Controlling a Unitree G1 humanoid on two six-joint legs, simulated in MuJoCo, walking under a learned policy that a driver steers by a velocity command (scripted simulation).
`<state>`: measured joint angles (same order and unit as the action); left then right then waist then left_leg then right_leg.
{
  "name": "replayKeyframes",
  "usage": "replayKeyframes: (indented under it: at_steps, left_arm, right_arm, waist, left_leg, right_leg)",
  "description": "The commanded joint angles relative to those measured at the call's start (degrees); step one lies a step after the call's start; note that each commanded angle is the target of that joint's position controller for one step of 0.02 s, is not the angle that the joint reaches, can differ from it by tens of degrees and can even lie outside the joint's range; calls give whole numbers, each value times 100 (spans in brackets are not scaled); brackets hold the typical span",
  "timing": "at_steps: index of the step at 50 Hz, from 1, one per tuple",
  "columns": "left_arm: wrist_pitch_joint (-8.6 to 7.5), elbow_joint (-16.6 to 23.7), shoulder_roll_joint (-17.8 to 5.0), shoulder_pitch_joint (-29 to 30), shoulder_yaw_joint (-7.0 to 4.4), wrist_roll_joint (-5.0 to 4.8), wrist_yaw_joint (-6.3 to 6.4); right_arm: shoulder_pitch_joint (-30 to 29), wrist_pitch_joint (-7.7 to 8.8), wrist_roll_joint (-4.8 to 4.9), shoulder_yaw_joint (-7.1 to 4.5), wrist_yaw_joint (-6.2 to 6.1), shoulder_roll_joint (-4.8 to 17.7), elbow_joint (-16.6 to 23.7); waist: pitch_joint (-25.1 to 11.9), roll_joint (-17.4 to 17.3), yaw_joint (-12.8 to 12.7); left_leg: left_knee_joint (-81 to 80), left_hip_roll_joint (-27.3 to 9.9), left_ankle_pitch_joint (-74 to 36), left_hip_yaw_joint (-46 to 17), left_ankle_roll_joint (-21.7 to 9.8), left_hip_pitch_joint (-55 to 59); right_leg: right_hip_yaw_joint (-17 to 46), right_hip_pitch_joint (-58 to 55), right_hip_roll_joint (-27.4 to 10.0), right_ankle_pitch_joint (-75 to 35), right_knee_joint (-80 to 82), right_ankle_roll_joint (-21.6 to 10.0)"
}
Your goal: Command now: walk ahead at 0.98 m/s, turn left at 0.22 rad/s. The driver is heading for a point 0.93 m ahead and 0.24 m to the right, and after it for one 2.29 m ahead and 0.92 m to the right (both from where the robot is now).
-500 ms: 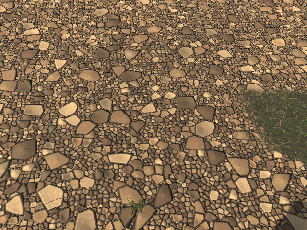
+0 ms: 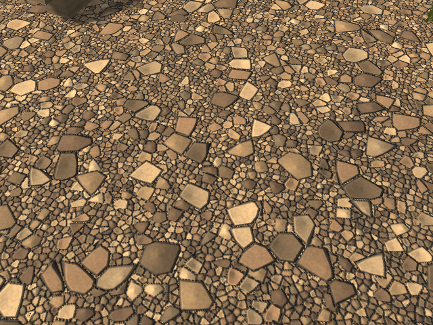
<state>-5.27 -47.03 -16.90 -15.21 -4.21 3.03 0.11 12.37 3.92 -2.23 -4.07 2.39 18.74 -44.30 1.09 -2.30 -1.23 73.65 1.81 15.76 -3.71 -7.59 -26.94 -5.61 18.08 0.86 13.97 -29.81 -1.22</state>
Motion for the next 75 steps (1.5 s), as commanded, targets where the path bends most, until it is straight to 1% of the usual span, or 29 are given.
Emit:
replayKeyframes:
  at_steps: [1, 3, 7, 11, 12, 13, 14, 15, 17, 21, 27, 31, 33, 34, 35, 37, 39, 40, 43, 52, 56, 58, 60, 61, 62, 64, 66, 70, 75]
  left_arm:
    - [-225, -146, -20, -665, 83, -131, -99]
    - [-255, -161, -193, -728, 57, -207, -106]
    - [-270, -56, -758, -772, -81, -282, -153]
    - [-107, -393, -970, -1440, -108, -397, -116]
    - [-84, -99, -926, -1044, -63, -707, -24]
    - [-98, 246, -402, -761, 98, -451, 47]
    - [-78, 180, 225, -1983, 255, -452, 67]
    - [-19, 285, -369, -1871, 98, -550, 85]
    - [191, 478, -415, -1183, -6, -580, 193]
    - [659, 718, 75, -1227, -28, -482, 277]
    - [719, 899, -254, -880, -81, -358, -137]
    - [872, 1548, -623, 264, -265, -488, -208]
    - [831, 1361, -827, -327, -409, -482, -112]
    - [748, 1100, -1390, -1205, -612, -555, -15]
    - [520, 1164, -1915, -1458, -650, -532, -69]
    - [117, 1286, -1212, -1322, -377, -451, -157]
    - [109, 1457, -955, -736, -257, -508, -118]
    - [303, 1396, -1125, -476, -301, -137, -68]
    - [247, 1268, -748, -667, -152, -195, -86]
    - [2, 694, -869, -1322, -150, -113, -56]
    - [-65, 522, -874, -922, -109, -39, -5]
    - [-67, 466, -1036, -742, -107, -17, 9]
    - [58, 517, -1201, -494, -123, 16, 85]
    - [16, 725, -872, -702, 12, -136, 44]
    - [-110, 965, -430, -540, 116, -142, -82]
    - [-278, 1172, -725, 297, 193, -68, -78]
    - [-234, 1261, -544, 491, 284, 53, -64]
    - [143, 1363, -434, 666, 387, 171, -140]
    - [78, 1729, -165, 1941, 557, 28, -287]
  right_arm:
    - [-125, -9, -132, 242, 122, -370, 638]
    - [-778, 5, -207, 289, 154, -168, 966]
    - [-1598, 114, 0, 451, 295, -179, 1185]
    - [-632, 319, -188, 334, -10, 101, 788]
    - [-12, 421, 152, 45, -169, 624, 840]
    - [942, 371, 34, -42, -322, 1168, 651]
    - [926, 287, -185, 70, -273, 1050, 767]
    - [636, 141, -73, 48, -244, 778, 872]
    - [-141, 35, 155, 121, -297, 263, 814]
    - [-1452, -6, 105, 76, -381, 87, 865]
    - [-1740, -150, 361, 3, -606, 263, 631]
    - [-1174, -176, 442, -224, -383, 836, 354]
    - [-958, -218, 443, -232, -321, 693, 269]
    - [-1064, -223, 343, -139, -300, 365, 410]
    - [-1459, -97, 301, -51, -285, 118, 912]
    - [-2077, 326, 568, -152, -87, 637, 1054]
    - [-1660, 456, 318, -176, -62, 545, 829]
    - [-1169, 125, -340, -20, -13, 287, 599]
    - [-821, -229, -220, 96, 46, 13, 395]
    - [-1815, -226, 92, 44, 232, 246, 869]
    - [-1580, -200, 82, 77, 318, 200, 977]
    - [-899, -237, 98, 46, 212, 235, 864]
    - [1366, -207, 53, -150, 93, 629, 269]
    - [2137, -215, -16, -391, 0, 1340, 134]
    - [1816, -240, 109, -461, 32, 1620, 163]
    - [1423, -204, 173, -424, 14, 1287, 218]
    - [1191, -157, 176, -281, -83, 816, 94]
    - [1165, 10, 237, -190, -112, 695, 159]
    - [1527, 87, 321, -179, -145, 638, -34]
  waist:
    - [146, 609, 215]
    - [409, 469, 273]
    - [486, 413, 141]
    - [-191, 555, 402]
    - [-843, 851, 1032]
    - [-2020, 13, 1308]
    - [-3440, -1344, 671]
    - [-3530, -978, 680]
    - [-1798, -444, 328]
    - [-624, -628, -441]
    - [-731, -478, -410]
    - [-392, -198, -110]
    - [-347, 336, -333]
    - [-272, 1583, -582]
    - [-79, 2520, -443]
    - [10, 1282, -546]
    - [-8, 404, -44]
    - [-15, 284, 114]
    - [-186, 418, 74]
    - [680, 674, -512]
    - [806, 646, -240]
    - [210, 835, 91]
    - [-968, 745, 1183]
    - [-1570, -331, 1313]
    - [-1843, -1780, 773]
    - [-1034, -151, 795]
    - [-274, 482, 335]
    - [271, 263, 92]
    - [521, 38, 587]
  left_leg:
    - [-384, -529, -31, -517, 121, -1529]
    - [-1108, -801, -533, -114, 314, -1936]
    - [-3249, -416, -1579, 596, 533, 412]
    - [-4707, 246, -2174, 706, 419, 1684]
    - [-4722, -416, -3393, -41, 225, 3166]
    - [-3937, -1902, -6392, -974, -37, 4905]
    - [-3435, -3512, -8888, -2339, -937, 6084]
    - [-3783, -3231, -8066, -2085, -996, 5301]
    - [-4363, -2498, -6314, -1012, -697, 3753]
    - [-5414, -2124, -4864, 465, -510, 1208]
    - [-4876, -1865, -3476, 1450, -317, 1198]
    - [-5130, -2616, -703, 1212, -44, 1553]
    - [-4049, -2237, 271, 1498, 162, 1492]
    - [-1831, -1403, 500, 1985, 466, 498]
    - [-120, 25, 2189, 1020, 780, -2350]
    - [302, -214, 1444, -403, 371, -3181]
    - [-721, -494, 556, -476, 357, -2321]
    - [-1062, -673, 42, -56, 644, -1551]
    - [-1730, -641, -650, 492, 1021, -950]
    - [-3431, -652, -1485, 284, 653, -2098]
    - [-3723, -485, -1212, 701, 184, -1572]
    - [-3589, 63, -650, 1251, -162, -317]
    - [-3712, 630, -64, 1312, -450, 2097]
    - [-4163, -334, 1768, -642, -909, 3884]
    - [-5631, -1474, 3033, -4109, -1438, 4656]
    - [-5879, -1475, 1568, -3839, -1257, 4093]
    - [-6004, -951, 565, -2703, -858, 2566]
    - [-6407, -510, 37, -2083, -1019, 1394]
    - [-6747, -186, -2164, -1412, -613, 1282]
  right_leg:
    - [2539, -817, -1496, 741, 2025, -996]
    - [2258, -743, -1415, 230, 2337, -1143]
    - [1363, 444, -1016, -1363, 2886, -943]
    - [1085, -1110, -631, -5138, 358, -391]
    - [1447, -160, -540, -4327, -948, -87]
    - [1024, 1020, 116, -658, -3008, 258]
    - [1479, 2054, 377, 2715, -4957, 421]
    - [1579, 2102, -19, 2484, -5274, 511]
    - [980, 2739, -388, 1889, -4989, 702]
    - [646, 1722, -606, 972, -4276, 860]
    - [212, 354, -465, -1133, -1559, 325]
    - [-59, 502, -520, 113, -1484, -405]
    - [-184, -185, -227, 763, -945, -813]
    - [1174, -1044, -651, 903, 12, -1402]
    - [5120, -2259, -1577, 3496, 1596, -2544]
    - [5891, -2367, -2122, 4219, 2333, -2225]
    - [4558, -1491, -1654, 2797, 1847, -1717]
    - [3550, -1022, -1172, 1692, 1876, -1278]
    - [2254, -835, -598, 443, 1952, -1230]
    - [1433, -2406, -1471, 468, 2726, -961]
    - [510, -2532, -1482, -1298, 2654, -708]
    - [-2, -2564, -1409, -5089, 1573, -552]
    - [-378, -1855, -1188, -6650, -1557, -383]
    - [-368, 120, -709, -4818, -3831, -167]
    - [328, 1996, 531, 649, -5551, 67]
    - [1218, 2819, -103, 227, -5645, -121]
    - [1133, 2234, -551, 106, -4480, -82]
    - [840, 2118, -723, 266, -3457, 257]
    - [247, 1575, -418, -2002, -931, 302]
